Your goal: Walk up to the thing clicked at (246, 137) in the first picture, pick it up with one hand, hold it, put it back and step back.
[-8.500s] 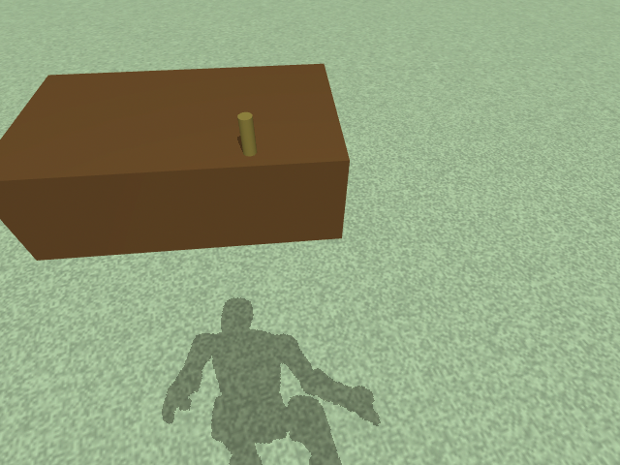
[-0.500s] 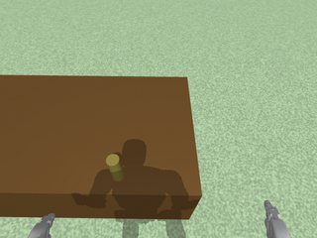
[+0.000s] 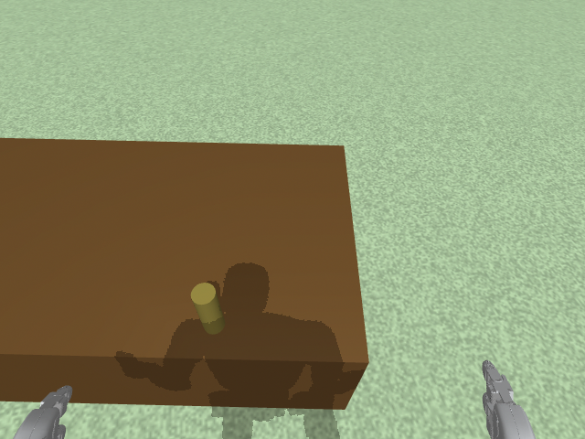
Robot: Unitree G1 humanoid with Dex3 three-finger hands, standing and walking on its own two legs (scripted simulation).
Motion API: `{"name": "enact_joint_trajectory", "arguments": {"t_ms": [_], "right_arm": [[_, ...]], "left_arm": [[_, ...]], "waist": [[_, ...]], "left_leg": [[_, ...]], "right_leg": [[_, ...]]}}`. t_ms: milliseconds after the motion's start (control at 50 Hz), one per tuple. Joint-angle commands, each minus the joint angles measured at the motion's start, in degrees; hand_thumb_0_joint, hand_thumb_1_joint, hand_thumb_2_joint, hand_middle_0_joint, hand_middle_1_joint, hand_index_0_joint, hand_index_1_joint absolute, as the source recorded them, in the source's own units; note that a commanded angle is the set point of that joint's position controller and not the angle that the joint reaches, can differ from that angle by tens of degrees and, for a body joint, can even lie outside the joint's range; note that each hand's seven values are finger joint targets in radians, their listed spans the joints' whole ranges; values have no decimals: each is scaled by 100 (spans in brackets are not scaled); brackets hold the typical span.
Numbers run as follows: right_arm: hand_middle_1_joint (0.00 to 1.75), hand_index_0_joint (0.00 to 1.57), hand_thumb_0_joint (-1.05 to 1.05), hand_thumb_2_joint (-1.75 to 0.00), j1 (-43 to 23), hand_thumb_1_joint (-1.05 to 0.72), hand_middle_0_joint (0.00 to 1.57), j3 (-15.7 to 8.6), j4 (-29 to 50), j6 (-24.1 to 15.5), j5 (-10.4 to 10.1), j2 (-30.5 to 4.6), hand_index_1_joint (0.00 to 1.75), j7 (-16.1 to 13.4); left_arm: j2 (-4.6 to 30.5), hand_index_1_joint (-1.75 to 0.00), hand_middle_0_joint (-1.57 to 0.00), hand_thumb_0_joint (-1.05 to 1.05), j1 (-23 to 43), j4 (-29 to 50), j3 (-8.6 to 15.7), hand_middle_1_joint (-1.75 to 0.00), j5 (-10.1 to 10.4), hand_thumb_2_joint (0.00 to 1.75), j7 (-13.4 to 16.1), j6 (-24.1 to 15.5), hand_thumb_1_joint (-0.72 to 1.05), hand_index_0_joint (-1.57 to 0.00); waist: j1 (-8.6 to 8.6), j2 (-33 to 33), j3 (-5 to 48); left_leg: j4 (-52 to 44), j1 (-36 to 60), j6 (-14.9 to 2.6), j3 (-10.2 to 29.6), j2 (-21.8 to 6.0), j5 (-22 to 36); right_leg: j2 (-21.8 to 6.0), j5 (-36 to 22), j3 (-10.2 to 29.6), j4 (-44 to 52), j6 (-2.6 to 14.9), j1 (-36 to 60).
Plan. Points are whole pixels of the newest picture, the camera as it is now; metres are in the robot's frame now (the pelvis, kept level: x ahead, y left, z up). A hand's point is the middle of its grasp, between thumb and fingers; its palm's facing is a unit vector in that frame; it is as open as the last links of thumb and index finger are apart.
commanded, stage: go down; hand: left
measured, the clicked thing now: (209, 309) +0.43 +0.18 -0.25
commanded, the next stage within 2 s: approach in 1.64 s
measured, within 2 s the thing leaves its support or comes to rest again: neither
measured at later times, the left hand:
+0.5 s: hand (63, 343) +0.27 +0.32 -0.02, palm faces +0.12 -0.97 -0.20, open 17.4 cm
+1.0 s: hand (43, 299) +0.32 +0.35 +0.02, palm faces +0.14 -0.98 -0.14, open 17.0 cm
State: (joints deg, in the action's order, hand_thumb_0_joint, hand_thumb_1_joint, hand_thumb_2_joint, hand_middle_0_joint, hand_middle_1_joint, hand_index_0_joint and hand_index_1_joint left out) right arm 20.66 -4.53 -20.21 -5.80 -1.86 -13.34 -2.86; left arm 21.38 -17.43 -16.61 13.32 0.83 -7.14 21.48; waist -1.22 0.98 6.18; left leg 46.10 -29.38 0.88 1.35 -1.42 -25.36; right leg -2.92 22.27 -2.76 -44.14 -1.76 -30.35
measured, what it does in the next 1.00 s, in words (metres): stands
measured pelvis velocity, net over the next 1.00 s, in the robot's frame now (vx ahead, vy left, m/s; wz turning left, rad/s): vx -0.02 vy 0.00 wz -0.01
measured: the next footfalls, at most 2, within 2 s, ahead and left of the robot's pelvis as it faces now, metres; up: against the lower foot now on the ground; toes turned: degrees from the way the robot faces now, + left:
none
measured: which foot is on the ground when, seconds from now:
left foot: down 0.00-1.00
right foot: down 0.00-1.00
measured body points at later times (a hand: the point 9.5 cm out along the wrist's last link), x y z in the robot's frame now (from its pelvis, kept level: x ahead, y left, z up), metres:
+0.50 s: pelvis -0.02 +0.00 -0.01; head +0.02 +0.01 +0.44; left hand +0.26 +0.37 +0.00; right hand +0.12 -0.26 -0.05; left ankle -0.03 +0.13 -0.71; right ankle +0.00 -0.14 -0.71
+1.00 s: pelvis -0.02 +0.00 -0.01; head +0.04 +0.02 +0.44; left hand +0.31 +0.40 +0.03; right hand +0.13 -0.26 -0.05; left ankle -0.03 +0.13 -0.71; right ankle +0.00 -0.14 -0.71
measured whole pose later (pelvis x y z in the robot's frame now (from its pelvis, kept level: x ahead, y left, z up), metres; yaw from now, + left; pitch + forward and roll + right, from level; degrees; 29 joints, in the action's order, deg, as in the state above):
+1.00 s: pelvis -0.02 +0.00 -0.01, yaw -1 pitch +12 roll -1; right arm 20.7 0.0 -19.7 -11.2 -1.4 -14.7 -4.3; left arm 40.0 20.6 -55.7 28.9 5.8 -27.0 -3.0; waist -3.7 -0.8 5.5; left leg 50.1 -36.8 0.7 1.0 -1.8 -25.1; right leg -2.4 21.2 -2.1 -47.2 -1.7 -37.7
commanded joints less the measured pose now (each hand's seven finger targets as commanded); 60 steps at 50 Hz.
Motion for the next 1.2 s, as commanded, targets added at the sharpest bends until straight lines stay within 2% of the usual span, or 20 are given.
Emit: {"name": "enact_joint_trajectory", "arguments": {"t_ms": [0,60,120,200,300,460,480,540,560,620,640,680,740,800,840,920,960,1020,1080,1180], "right_arm": [[5,5,0,-4,-58,55,5,-223,1313,-350,-26,-758,5,-102],[5,5,0,-4,43,56,5,-117,1317,-411,-40,-663,5,-183],[5,5,0,-4,145,55,5,-282,1437,-500,-59,-813,5,-276],[5,5,0,-4,287,56,5,-182,1128,-593,-63,-769,5,-310],[5,5,0,-4,113,55,5,40,1137,-669,-72,-732,5,-254],[5,5,0,-5,-164,55,5,-218,1207,-788,-71,-1060,5,-225],[5,5,0,-4,-62,56,5,-203,1062,-814,-69,-1013,5,-215],[5,5,0,-5,-49,56,5,-300,1045,-838,-65,-1102,5,-224],[5,5,0,-5,-113,56,5,-91,1178,-846,-69,-950,5,-214],[5,5,0,-5,9,56,5,-77,868,-816,-54,-939,5,-227],[5,5,0,-5,65,56,5,101,792,-820,-34,-799,5,-200],[5,5,0,-5,37,56,5,-67,1063,-824,-12,-1006,5,-222],[5,5,0,-5,244,56,5,2,799,-806,16,-995,5,-211],[5,5,0,-5,101,55,5,-195,748,-853,34,-1174,5,-225],[5,5,0,-5,23,55,5,8,784,-865,24,-1012,5,-189],[5,5,0,-5,-49,56,5,-24,1108,-865,30,-1096,5,-235],[5,5,0,-5,46,56,5,141,863,-825,19,-937,5,-208],[5,5,0,-5,-41,55,5,0,998,-814,40,-1094,5,-237],[5,5,0,-5,-21,55,5,268,976,-789,49,-891,5,-226],[5,5,0,-5,-67,55,5,3,1036,-800,83,-1144,5,-281]], "left_arm": [[1453,-5,-7,0,571,1066,636,-3,12,6,-42,-269,-56,-6],[1740,-4,-6,0,1323,1159,790,-3,71,7,-99,-417,-53,-5],[2038,-5,-6,0,1840,888,1045,-4,164,7,-201,-590,-57,-5],[2511,-4,-5,0,2512,297,1257,-3,233,7,-484,-802,-51,-4],[2426,-3,-6,0,2757,-732,1152,-3,381,5,-962,-898,-54,-5],[3166,-4,-5,0,3563,-1726,1634,-4,507,5,-1314,-1508,-52,-5],[3318,-4,-5,0,4042,-1409,1694,-4,531,6,-1349,-1670,-51,-5],[3372,-4,-4,0,4283,-1703,1678,-4,477,7,-1430,-1953,-46,-4],[3458,-3,-5,0,4115,-1990,1800,-3,475,7,-1438,-2008,-46,-4],[3438,-4,-5,0,4478,-2188,1721,-3,509,7,-1547,-2214,-47,-4],[3401,-4,-5,0,4541,-2181,1672,-4,516,8,-1585,-2284,-46,-5],[3570,-4,-5,0,4675,-2279,1758,-3,517,8,-1653,-2389,-45,-4],[3817,-3,-4,0,4891,-2293,1832,-2,508,9,-1755,-2481,-41,-4],[3790,-2,-4,0,5142,-2449,1821,-2,560,8,-1831,-2587,-42,-3],[3835,-2,-4,0,5163,-2673,1875,-2,580,8,-1875,-2646,-43,-3],[3900,-2,-4,0,5097,-3115,1967,-2,621,7,-1950,-2753,-45,-4],[3929,-2,-4,0,5133,-3187,1971,-2,657,8,-2011,-2804,-44,-3],[4168,-2,-4,0,5298,-3204,2085,-2,671,7,-2090,-2878,-46,-4],[4282,-2,-4,0,5365,-3330,2135,-1,638,7,-2143,-2918,-47,-3],[4384,-2,-4,0,5646,-3098,2169,-1,622,8,-2173,-3024,-44,-3]], "waist": [[-42,237,683],[-64,228,666],[-213,238,698],[-134,581,770],[-4,671,781],[67,139,1131],[78,366,1359],[-26,448,1465],[27,425,1402],[-39,615,1199],[16,781,1135],[-71,721,1548],[-72,979,1653],[-178,931,1569],[-134,888,1440],[-213,367,1527],[-95,433,1309],[-144,387,1647],[-118,571,1709],[-234,705,1897]], "left_leg": [[-560,236,-43,-124,162,1739],[-493,139,-93,-134,196,1364],[-480,143,-97,-80,164,1169],[-386,82,-93,-108,203,1256],[-522,34,-46,6,118,1363],[-392,-84,-102,0,99,1528],[-341,45,-89,-21,108,1615],[-349,197,-76,-21,91,1721],[-354,161,-73,-20,87,1741],[-424,80,-57,-9,72,1675],[-454,70,-34,6,56,1675],[-364,318,-30,-4,45,2006],[-289,506,-11,-2,24,2442],[-302,570,-8,44,-13,2451],[-363,397,-20,76,-15,2134],[-337,181,-113,-11,91,1736],[-324,-50,-126,-65,149,1577],[-220,15,-145,-79,163,1767],[-146,46,-133,-92,172,2044],[-131,299,-91,-34,110,2064]], "right_leg": [[208,-1360,-52,425,177,496],[160,-1126,-5,446,147,371],[184,-962,-5,395,152,239],[145,-1077,32,307,169,227],[219,-980,-55,218,242,164],[263,-1082,-23,168,219,273],[246,-1169,14,128,214,306],[263,-1232,31,92,228,202],[259,-1248,25,100,226,263],[261,-1154,26,108,257,70],[271,-1110,13,78,274,7],[256,-1380,16,73,267,101],[251,-1597,28,60,279,36],[269,-1524,0,76,284,-93],[282,-1283,-28,100,292,-149],[250,-1317,21,197,243,109],[225,-1211,60,192,247,31],[200,-1447,90,159,211,135],[191,-1643,105,114,217,149],[225,-1537,73,86,247,-68]]}}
